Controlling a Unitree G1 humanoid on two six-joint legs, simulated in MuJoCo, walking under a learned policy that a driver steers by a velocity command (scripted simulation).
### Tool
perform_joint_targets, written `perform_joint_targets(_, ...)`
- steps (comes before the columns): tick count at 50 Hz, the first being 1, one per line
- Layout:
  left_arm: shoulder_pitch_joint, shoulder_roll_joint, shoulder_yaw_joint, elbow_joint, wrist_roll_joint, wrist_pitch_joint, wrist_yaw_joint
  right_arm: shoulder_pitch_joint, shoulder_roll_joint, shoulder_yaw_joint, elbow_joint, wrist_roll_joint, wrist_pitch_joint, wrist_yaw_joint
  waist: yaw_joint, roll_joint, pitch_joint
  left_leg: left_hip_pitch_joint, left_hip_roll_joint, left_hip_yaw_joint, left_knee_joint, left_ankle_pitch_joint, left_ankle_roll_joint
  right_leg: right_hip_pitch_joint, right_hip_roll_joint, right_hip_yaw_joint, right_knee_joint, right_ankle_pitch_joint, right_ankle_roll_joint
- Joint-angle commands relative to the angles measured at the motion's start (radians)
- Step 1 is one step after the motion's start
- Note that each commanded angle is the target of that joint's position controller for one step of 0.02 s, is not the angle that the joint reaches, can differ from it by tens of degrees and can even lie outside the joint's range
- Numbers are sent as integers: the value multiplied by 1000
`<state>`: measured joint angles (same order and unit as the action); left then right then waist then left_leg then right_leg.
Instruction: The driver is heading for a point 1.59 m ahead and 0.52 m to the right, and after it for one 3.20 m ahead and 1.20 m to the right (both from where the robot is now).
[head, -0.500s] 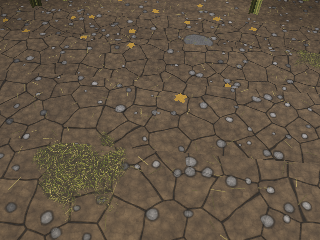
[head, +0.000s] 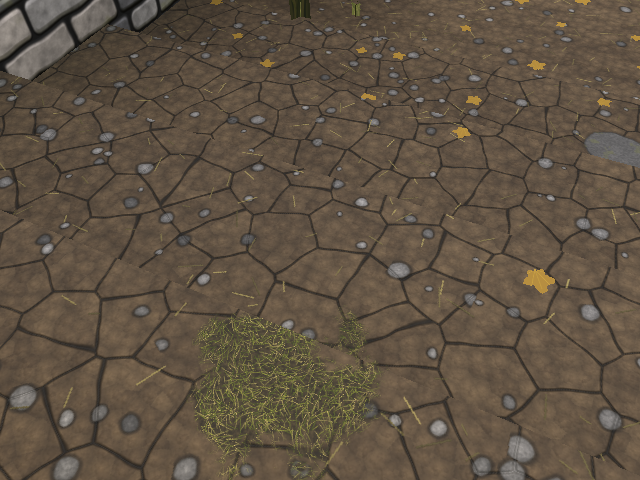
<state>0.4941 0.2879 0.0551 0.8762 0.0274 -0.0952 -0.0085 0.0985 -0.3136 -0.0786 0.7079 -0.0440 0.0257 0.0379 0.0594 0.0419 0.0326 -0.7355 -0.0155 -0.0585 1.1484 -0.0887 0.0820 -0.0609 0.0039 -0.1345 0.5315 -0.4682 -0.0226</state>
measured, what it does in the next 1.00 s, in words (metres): goes down: left foot 0.17 m lower, then right foot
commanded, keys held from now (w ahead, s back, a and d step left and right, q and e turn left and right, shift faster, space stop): w+q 0.14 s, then w+e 0.86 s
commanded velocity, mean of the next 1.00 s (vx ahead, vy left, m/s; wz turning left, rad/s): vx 0.50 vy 0.00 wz -0.15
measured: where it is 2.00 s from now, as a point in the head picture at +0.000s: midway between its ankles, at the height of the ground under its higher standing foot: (432, 302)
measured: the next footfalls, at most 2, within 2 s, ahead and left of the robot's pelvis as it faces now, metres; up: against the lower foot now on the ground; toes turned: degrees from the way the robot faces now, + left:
left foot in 0.26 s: +0.31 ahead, +0.11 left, -0.17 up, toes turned +9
right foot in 0.66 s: +0.58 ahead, -0.05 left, -0.17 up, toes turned -6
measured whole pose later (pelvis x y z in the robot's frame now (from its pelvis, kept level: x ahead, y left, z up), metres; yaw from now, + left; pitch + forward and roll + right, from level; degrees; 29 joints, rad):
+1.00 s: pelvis +0.59 -0.01 -0.15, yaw -15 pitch +1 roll +1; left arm 0.41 0.25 0.06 0.89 -0.01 -0.03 0.00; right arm 0.09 -0.27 -0.05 0.79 -0.04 -0.01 0.00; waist 0.06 0.04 0.03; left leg -0.62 0.09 -0.07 0.80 -0.07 -0.04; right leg -0.10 0.14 0.11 0.32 -0.21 -0.13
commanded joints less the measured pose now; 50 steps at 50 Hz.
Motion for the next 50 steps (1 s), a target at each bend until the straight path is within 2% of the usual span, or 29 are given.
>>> perform_joint_targets(1, 72, 68, 8, -19, 15, -48, -4, -216, -13, 0, -93, 1, -27, 3, 43, -140, 129, -186, 10, 60, -171, 209, 10, 34, -192, 147, -216, 284, -83)
perform_joint_targets(3, 35, 72, 8, -17, 21, -59, 0, -229, 16, 13, -84, 14, -37, 24, 13, -91, 116, 55, 8, 99, -361, 511, 9, -128, -164, 77, -209, 99, -63)
perform_joint_targets(6, -16, 58, -4, -13, 14, -50, 7, -170, 26, 18, -18, 28, -38, 47, -16, -73, 98, 296, 10, 125, -522, 716, 22, -193, -164, -4, -106, 66, -44)
perform_joint_targets(9, 79, 55, -12, 45, 15, -9, 27, -159, 23, 30, 38, -11, -44, 18, 14, -26, 110, 378, 3, 145, -671, 641, 7, -83, -153, -20, 122, 206, -59)
perform_joint_targets(11, 121, 74, -9, 86, 25, 31, 48, 62, -8, 23, 138, -26, -50, -21, -59, -52, 36, 508, 26, 123, -822, 548, 17, 42, -136, 25, 477, 488, -92)
perform_joint_targets(12, 121, 93, 3, 101, 7, 57, 58, 198, -29, 12, 190, -41, -54, -36, -137, -58, 8, 649, 65, 72, -963, 540, 38, -6, -115, 33, 765, 570, -90)
perform_joint_targets(13, 78, 92, 14, 86, -21, 63, 51, 317, -88, -7, 234, -52, -60, -37, -193, 73, -67, 928, 183, -2, -960, 771, 98, -257, 5, -1, 1180, -78, -70)
perform_joint_targets(14, 160, 13, 0, 42, -54, 52, 49, 434, -188, -18, 244, -16, -75, -28, -134, 176, -238, 1363, 372, -61, -376, 1491, 98, -667, 40, 175, 1383, -487, -71)
perform_joint_targets(15, 169, 22, -12, 29, -87, 32, 53, 495, -176, -28, 236, 20, -83, -20, -198, 157, -410, 1523, 488, -208, -352, 1416, 173, -849, 12, 313, 1347, -348, -80)
perform_joint_targets(16, 103, 80, 2, 33, -66, 29, 53, 410, -113, -11, 207, 22, -82, -15, -172, -5, -355, 1352, 438, -178, -509, 924, 126, -856, -54, 281, 1134, -157, -86)
perform_joint_targets(17, 30, 54, 1, 19, -29, 33, 57, 315, -113, -20, 212, 13, -87, -36, -135, 68, -308, 1207, 458, -264, -620, 432, 191, -897, -66, 242, 1096, -20, -66)
perform_joint_targets(18, -42, 62, 5, 19, 21, 49, 41, 207, -47, 6, 195, 30, -97, -54, -69, -72, -179, 878, 387, -220, -762, 319, 180, -748, -102, 208, 871, 114, -21)
perform_joint_targets(19, -36, 39, 9, 24, 44, 71, 23, 190, -34, 13, 204, 32, -107, -61, -37, -18, -99, 658, 396, -215, -800, 333, 219, -609, -109, 215, 779, 117, 12)
perform_joint_targets(21, -86, -3, 2, 7, 27, 88, 5, 206, -29, 13, 224, 20, -131, -59, -10, -21, -6, 463, 360, -146, -842, 393, 214, -538, -139, 218, 673, 178, 34)
perform_joint_targets(23, -163, -40, -11, -30, 5, 73, -9, 175, -10, 15, 228, 24, -146, -48, 5, 23, 7, 414, 296, -32, -871, 399, 162, -487, -154, 204, 477, 328, 12)
perform_joint_targets(25, -214, -40, -13, -39, -7, 61, -19, 158, 2, 19, 221, 28, -147, -41, 0, 66, -6, 427, 229, 76, -874, 389, 112, -389, -117, 145, 326, 418, -28)
perform_joint_targets(28, -314, -27, -9, -74, -8, 67, -30, 225, -21, 14, 234, 33, -128, -45, -38, 29, 18, 561, 250, 122, -857, 397, 86, -405, -67, 72, 239, 390, -82)
perform_joint_targets(30, -338, -19, -3, -87, 1, 74, -31, 258, -47, 9, 239, 26, -111, -51, -38, 7, 20, 659, 264, 166, -768, 576, 69, -382, -15, 29, 189, 289, -125)
perform_joint_targets(32, -185, 1, 16, -47, 3, 68, -30, 252, -78, 5, 232, 16, -92, -58, 44, 10, -55, 679, 245, 233, -491, 686, 39, -199, 59, -1, 107, 236, -169)
perform_joint_targets(33, -37, 56, 41, -5, 9, 61, -22, 241, -81, 6, 214, 20, -84, -55, 114, -49, -123, 552, 208, 265, -219, 529, 3, -3, 22, 123, 11, 218, -214)
perform_joint_targets(34, -27, 175, 66, -18, 2, 62, -10, 273, 18, 22, 168, 21, -81, -47, 61, -265, -184, 272, 45, 294, 187, -258, -42, 170, -264, 582, -99, 238, -317)
perform_joint_targets(35, -17, 221, 72, -24, -36, 82, -15, 217, -48, 7, 104, 16, -85, -36, 73, -274, -276, 10, -61, 66, 311, -462, -55, 327, -357, 986, -268, 129, -419)
perform_joint_targets(36, -71, 185, 65, -27, -29, 90, -4, 138, -59, 9, 87, 18, -92, -36, 61, -164, -123, -110, 16, 11, 299, -390, -50, 257, -356, 857, -270, 79, -389)
perform_joint_targets(37, -105, 136, 52, -25, -22, 90, 6, 116, -64, 9, 84, 28, -103, -43, 32, -93, -22, -87, 52, 19, 227, -316, -58, 120, -323, 736, -265, 189, -350)
perform_joint_targets(38, -151, 106, 43, -25, -14, 86, 9, 139, -51, 10, 97, 27, -100, -50, -29, -39, 18, 1, 85, 17, 117, -269, -63, -6, -259, 628, -265, 307, -293)
perform_joint_targets(40, -199, 78, 33, -39, -23, 67, 7, 191, -28, 15, 112, 7, -66, -49, -84, -76, -9, 147, 105, 18, 3, -228, -84, -121, -172, 489, -273, 488, -243)
perform_joint_targets(42, -179, 99, 38, -38, -35, 47, 4, 161, -24, 15, 99, 6, -42, -45, -88, -85, -33, 174, 95, 32, -60, -186, -104, -138, -133, 441, -288, 581, -244)
perform_joint_targets(46, -107, 129, 47, -38, -45, 47, 12, 14, -31, 13, 48, 14, -38, -45, -45, -84, -10, 114, 95, 26, -276, -34, -135, -103, -101, 440, -328, 514, -219)
perform_joint_targets(50, -64, 136, 48, -48, -36, 58, 12, -88, -2, 29, 8, 3, -45, -30, -6, -108, -30, 172, 40, 59, -371, 101, -132, -84, -71, 424, -283, 692, -180)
